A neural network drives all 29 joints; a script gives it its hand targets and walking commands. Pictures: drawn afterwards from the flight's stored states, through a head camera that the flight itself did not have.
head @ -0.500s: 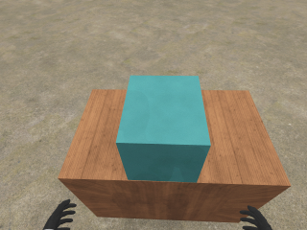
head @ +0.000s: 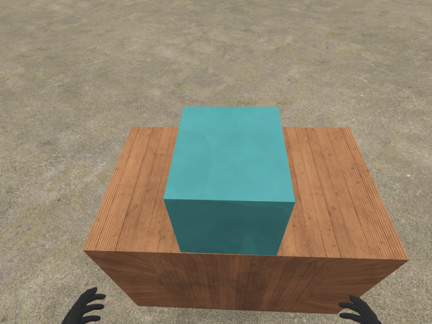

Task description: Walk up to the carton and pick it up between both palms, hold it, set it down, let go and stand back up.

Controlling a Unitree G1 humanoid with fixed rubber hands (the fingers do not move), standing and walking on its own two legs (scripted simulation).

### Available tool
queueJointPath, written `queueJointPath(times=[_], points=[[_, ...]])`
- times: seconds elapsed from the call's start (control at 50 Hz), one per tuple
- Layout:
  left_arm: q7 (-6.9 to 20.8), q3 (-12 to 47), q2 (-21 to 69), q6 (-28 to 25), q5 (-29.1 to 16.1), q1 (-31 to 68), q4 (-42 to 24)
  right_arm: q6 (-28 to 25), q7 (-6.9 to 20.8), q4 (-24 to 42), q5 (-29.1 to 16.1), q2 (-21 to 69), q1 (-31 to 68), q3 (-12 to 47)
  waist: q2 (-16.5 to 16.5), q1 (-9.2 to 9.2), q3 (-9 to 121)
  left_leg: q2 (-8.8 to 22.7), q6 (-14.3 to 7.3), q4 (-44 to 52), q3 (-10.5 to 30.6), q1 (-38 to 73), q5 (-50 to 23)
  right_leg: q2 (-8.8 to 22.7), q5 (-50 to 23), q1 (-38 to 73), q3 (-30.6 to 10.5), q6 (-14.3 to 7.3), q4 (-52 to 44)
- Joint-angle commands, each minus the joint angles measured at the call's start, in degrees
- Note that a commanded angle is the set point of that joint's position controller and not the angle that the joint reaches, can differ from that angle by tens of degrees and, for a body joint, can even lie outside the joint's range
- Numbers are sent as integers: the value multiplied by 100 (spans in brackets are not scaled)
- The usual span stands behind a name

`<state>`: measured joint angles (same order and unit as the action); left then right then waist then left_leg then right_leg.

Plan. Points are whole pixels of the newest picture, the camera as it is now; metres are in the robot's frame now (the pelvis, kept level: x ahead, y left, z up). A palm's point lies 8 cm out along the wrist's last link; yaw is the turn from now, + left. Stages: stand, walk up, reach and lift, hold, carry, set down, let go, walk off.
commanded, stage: stand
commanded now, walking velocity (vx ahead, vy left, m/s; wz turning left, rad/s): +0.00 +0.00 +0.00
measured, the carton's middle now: (229, 179) +0.47 -0.01 -0.07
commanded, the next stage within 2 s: none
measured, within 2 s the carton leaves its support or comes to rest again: neither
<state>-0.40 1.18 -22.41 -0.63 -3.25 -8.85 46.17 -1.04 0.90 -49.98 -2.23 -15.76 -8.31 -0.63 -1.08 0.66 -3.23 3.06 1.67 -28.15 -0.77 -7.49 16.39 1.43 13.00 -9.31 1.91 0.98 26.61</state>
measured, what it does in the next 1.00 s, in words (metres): stands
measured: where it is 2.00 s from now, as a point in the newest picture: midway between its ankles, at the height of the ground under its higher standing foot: outside the picture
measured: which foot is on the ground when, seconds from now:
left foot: down 0.00-1.00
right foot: down 0.00-1.00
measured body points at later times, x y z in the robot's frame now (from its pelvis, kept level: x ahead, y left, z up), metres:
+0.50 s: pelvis +0.00 +0.00 +0.00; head -0.01 -0.01 +0.45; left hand +0.13 +0.30 -0.09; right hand +0.11 -0.26 -0.12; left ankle -0.01 +0.14 -0.74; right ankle +0.02 -0.13 -0.74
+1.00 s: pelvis -0.01 +0.00 +0.00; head -0.02 -0.01 +0.45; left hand +0.12 +0.30 -0.09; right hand +0.11 -0.27 -0.12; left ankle -0.01 +0.14 -0.74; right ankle +0.02 -0.13 -0.74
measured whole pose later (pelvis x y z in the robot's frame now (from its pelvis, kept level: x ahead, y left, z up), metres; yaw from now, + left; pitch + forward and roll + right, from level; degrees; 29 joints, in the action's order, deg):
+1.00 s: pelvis -0.01 +0.00 +0.00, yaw +0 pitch -5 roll -1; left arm -0.2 1.2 -22.4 -0.8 -3.2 -8.8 49.2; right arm -1.0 0.9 -52.6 -2.2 -16.0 -8.3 -0.6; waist -1.5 0.7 -3.2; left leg 3.1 1.7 -28.1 -0.8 -7.5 15.8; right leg 1.4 12.4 -9.3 1.9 0.9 26.6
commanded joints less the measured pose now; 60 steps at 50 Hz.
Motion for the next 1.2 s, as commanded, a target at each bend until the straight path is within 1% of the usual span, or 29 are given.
queueJointPath(times=[0.0, 0.06, 0.1, 0.12, 0.14, 0.16, 0.18, 0.2, 0.22, 0.36, 0.42, 0.48, 0.54, 0.58, 0.64, 0.68, 0.7, 0.78, 0.82, 0.86, 0.88, 0.9, 0.94, 1.0, 1.06, 1.08, 1.1, 1.14, 1.18], points=[[27, -371, -1094, -193, 488, 107, 177, -91, -47, 95, 346, -1570, 266, -357, -181, -60, 493, 390, -347, 906, 465, -208, -859, 577, -1011, 268, -630, -339, -501], [39, -372, -1087, -213, 470, 9, 244, -66, -43, 72, 351, -1606, 306, -343, -385, -87, 565, 405, -357, 898, 481, -135, -1092, 587, -1094, 298, -614, -328, -504], [12, -361, -1063, -202, 487, 102, 243, -77, -53, 57, 321, -1539, 211, -345, -275, -10, 479, 384, -340, 892, 429, -143, -1050, 579, -1125, 283, -626, -330, -492], [21, -365, -1078, -179, 463, 126, 238, -92, -55, 21, 333, -1579, 247, -318, -297, -82, 559, 434, -381, 938, 503, -191, -1092, 598, -1157, 384, -600, -345, -518], [24, -340, -1014, -183, 461, 95, 255, -79, -50, 31, 323, -1582, 267, -335, -339, -52, 560, 411, -359, 954, 456, -174, -1045, 576, -1127, 356, -599, -316, -495], [25, -350, -1059, -188, 445, 76, 274, -79, -52, 52, 333, -1610, 226, -346, -180, -59, 550, 390, -371, 882, 441, -148, -1137, 576, -1144, 358, -595, -317, -500], [31, -348, -1059, -186, 459, 109, 305, -73, -63, 37, 343, -1637, 272, -345, -329, -38, 500, 389, -364, 910, 401, -93, -1131, 580, -1128, 256, -615, -306, -573], [23, -351, -1089, -197, 496, 157, 249, -77, -64, 45, 327, -1488, 271, -323, -195, -20, 507, 402, -343, 900, 425, -113, -1054, 574, -1044, 261, -597, -308, -526], [27, -368, -1099, -192, 486, 71, 306, -79, -62, 21, 340, -1567, 291, -339, -215, -81, 464, 403, -353, 906, 457, -223, -957, 564, -987, 306, -601, -300, -570], [37, -330, -1124, -209, 458, 100, 365, -79, -52, -38, 312, -1569, 261, -338, -329, -31, 426, 411, -342, 951, 460, -168, -862, 603, -952, 222, -624, -293, -626], [35, -333, -1109, -202, 487, 130, 386, -84, -59, -68, 308, -1540, 302, -319, -161, -44, 414, 382, -336, 963, 457, -162, -761, 591, -831, 171, -649, -308, -657], [34, -338, -1078, -197, 448, 142, 417, -87, -55, -96, 304, -1598, 303, -336, -383, -69, 446, 411, -363, 982, 493, -226, -819, 605, -934, 246, -664, -303, -642], [53, -337, -1036, -199, 459, 219, 423, -69, -75, -97, 304, -1621, 237, -344, -236, -10, 494, 450, -354, 1027, 496, -82, -870, 587, -907, 239, -645, -339, -632], [20, -326, -1063, -191, 470, 216, 411, -55, -55, -95, 326, -1569, 387, -331, -218, -80, 298, 443, -346, 1028, 503, -306, -809, 557, -918, 190, -608, -326, -590], [34, -311, -1056, -185, 477, 248, 437, -50, -65, -94, 333, -1590, 378, -330, -341, -59, 280, 414, -341, 1030, 442, -287, -632, 582, -729, 129, -637, -311, -642], [43, -354, -1129, -196, 474, 187, 463, -56, -46, -120, 312, -1612, 317, -343, -144, -64, 287, 429, -354, 1095, 532, -309, -383, 577, -568, 137, -661, -335, -675], [41, -321, -1049, -196, 468, 178, 460, -54, -47, -103, 334, -1605, 343, -344, -243, -51, 287, 420, -346, 1076, 483, -294, -292, 599, -511, 89, -680, -316, -710], [51, -334, -1087, -211, 493, 162, 519, -74, -53, -139, 332, -1617, 328, -342, -160, -47, 374, 417, -326, 1051, 488, -202, -511, 573, -751, 163, -618, -308, -672], [30, -342, -1133, -210, 478, 193, 486, -43, -46, -150, 321, -1630, 344, -330, -279, -67, 301, 442, -366, 1049, 505, -206, -599, 585, -709, 77, -705, -339, -684], [44, -343, -1156, -220, 459, 220, 495, -63, -44, -146, 317, -1547, 309, -336, -166, -31, 287, 409, -333, 1029, 485, -260, -692, 599, -791, 125, -667, -325, -667], [40, -341, -1137, -217, 437, 133, 488, -76, -36, -132, 318, -1590, 293, -344, -369, -67, 313, 404, -343, 1039, 489, -269, -676, 613, -790, 182, -684, -329, -666], [50, -335, -1097, -202, 449, 244, 503, -77, -50, -140, 309, -1580, 366, -330, -255, -42, 323, 420, -338, 1097, 513, -271, -694, 591, -864, 190, -652, -330, -668], [44, -325, -1014, -217, 438, 111, 537, -80, -64, -164, 324, -1586, 358, -328, -380, -99, 385, 433, -353, 1074, 513, -299, -734, 587, -846, 259, -647, -301, -666], [45, -318, -1008, -198, 435, 221, 483, -93, -62, -165, 313, -1615, 306, -338, -185, -68, 311, 443, -353, 1096, 549, -254, -631, 571, -727, 157, -653, -299, -696], [35, -322, -1087, -210, 456, 229, 531, -64, -60, -177, 316, -1584, 314, -340, -306, -9, 267, 426, -337, 1029, 476, -203, -629, 601, -750, 82, -675, -344, -717], [25, -323, -1101, -208, 461, 186, 485, -64, -48, -192, 295, -1558, 307, -330, -323, -70, 217, 418, -343, 1046, 477, -271, -610, 613, -774, 109, -691, -347, -744], [23, -339, -1103, -202, 458, 259, 531, -72, -49, -188, 310, -1537, 334, -338, -242, -3, 355, 407, -333, 1063, 443, -227, -594, 590, -739, 161, -705, -349, -687], [32, -336, -1062, -211, 464, 229, 486, -75, -46, -177, 336, -1585, 289, -334, -204, -62, 315, 434, -356, 1018, 474, -267, -644, 605, -732, 173, -673, -327, -717], [36, -322, -1072, -210, 417, 193, 514, -84, -46, -182, 326, -1553, 320, -323, -337, -81, 337, 430, -351, 1076, 524, -312, -650, 607, -791, 248, -682, -339, -648]])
